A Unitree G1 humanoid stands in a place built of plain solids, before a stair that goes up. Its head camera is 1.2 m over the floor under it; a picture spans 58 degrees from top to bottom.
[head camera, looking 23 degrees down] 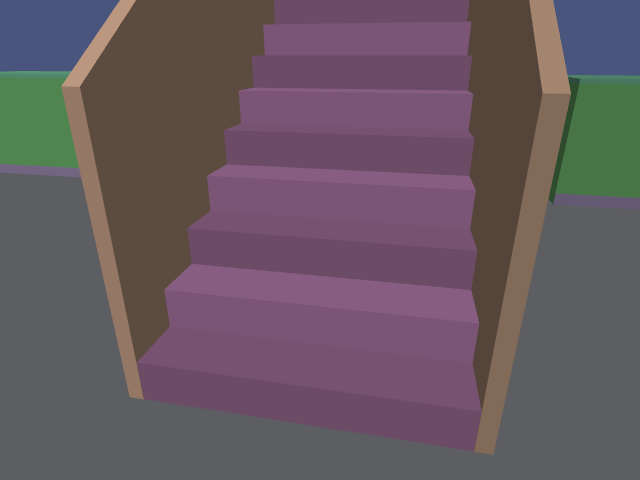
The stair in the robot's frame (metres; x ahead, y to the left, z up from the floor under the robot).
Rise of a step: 0.17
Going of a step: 0.24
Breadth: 1.20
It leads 11 degrees to the right of straight ahead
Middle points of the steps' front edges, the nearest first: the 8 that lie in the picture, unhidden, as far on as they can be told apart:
1.16 0.08 0.17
1.39 0.03 0.34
1.62 -0.01 0.52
1.86 -0.06 0.69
2.09 -0.11 0.86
2.32 -0.15 1.03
2.55 -0.20 1.20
2.79 -0.25 1.38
